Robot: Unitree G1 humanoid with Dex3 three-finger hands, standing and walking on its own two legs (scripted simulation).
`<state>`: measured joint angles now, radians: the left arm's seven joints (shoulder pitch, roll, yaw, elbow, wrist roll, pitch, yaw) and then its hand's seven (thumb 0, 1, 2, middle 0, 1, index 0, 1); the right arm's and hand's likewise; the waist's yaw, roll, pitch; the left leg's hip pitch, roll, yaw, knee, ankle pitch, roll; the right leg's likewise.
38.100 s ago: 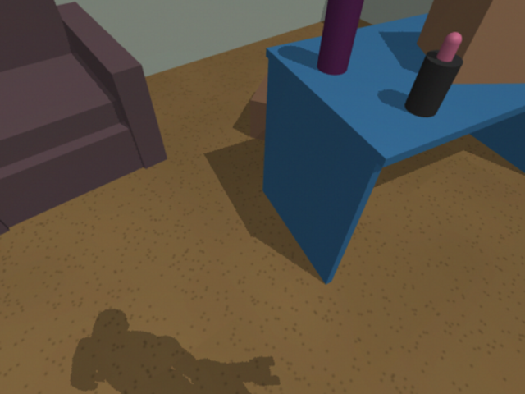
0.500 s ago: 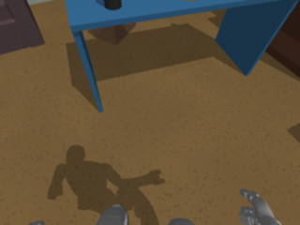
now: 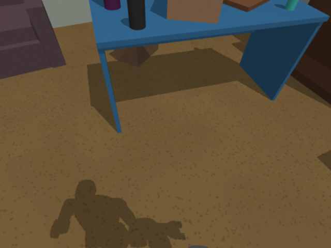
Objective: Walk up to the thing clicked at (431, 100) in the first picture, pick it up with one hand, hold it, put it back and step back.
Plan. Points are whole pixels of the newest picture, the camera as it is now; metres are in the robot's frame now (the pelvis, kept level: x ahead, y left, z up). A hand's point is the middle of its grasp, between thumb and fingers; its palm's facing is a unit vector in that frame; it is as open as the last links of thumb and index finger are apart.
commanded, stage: step back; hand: left
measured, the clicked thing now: (136, 5) +1.16 +0.13 +0.08
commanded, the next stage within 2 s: stand in 0.68 s
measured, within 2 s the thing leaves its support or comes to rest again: neither
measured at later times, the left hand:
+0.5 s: hand out of the picture +0.12 +0.28 -0.16, palm faces +0.02 -0.94 -0.35, open 7.4 cm
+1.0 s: hand out of the picture +0.13 +0.26 -0.14, palm faces -0.03 -0.94 -0.33, open 7.4 cm
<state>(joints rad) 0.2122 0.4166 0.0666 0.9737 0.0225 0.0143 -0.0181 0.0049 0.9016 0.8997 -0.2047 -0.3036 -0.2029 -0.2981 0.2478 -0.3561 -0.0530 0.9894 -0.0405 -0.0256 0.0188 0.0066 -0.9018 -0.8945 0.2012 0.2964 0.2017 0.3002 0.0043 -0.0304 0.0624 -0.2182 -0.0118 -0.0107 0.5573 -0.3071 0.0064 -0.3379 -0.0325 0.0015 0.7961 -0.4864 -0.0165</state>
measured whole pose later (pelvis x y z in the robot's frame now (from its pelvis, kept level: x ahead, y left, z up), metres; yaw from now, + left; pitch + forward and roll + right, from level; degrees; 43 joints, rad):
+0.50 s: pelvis +0.04 +0.02 +0.00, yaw +0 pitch -2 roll -1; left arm 0.13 0.38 0.03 1.03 0.00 0.00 0.00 0.00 0.90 0.90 -0.20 -0.30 -0.20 -0.30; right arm 0.10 -0.34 -0.03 1.04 -0.02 -0.01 0.00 0.00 -0.90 -0.89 0.20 0.30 0.20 0.30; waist 0.03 -0.02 0.09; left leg -0.28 0.03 0.02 0.59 -0.28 0.00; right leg -0.21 -0.02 -0.01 0.56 -0.32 0.02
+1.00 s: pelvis +0.04 +0.01 +0.02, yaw -1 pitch -2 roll +0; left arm 0.08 0.34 0.00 1.13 0.01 -0.02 -0.01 0.00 0.90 0.90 -0.20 -0.30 -0.20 -0.30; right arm 0.05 -0.35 -0.02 1.14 -0.01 -0.02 0.02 0.00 -0.90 -0.89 0.20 0.30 0.20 0.30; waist 0.00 0.00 0.06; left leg -0.14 0.03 0.04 0.33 -0.15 -0.01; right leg -0.09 -0.03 0.00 0.33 -0.20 0.03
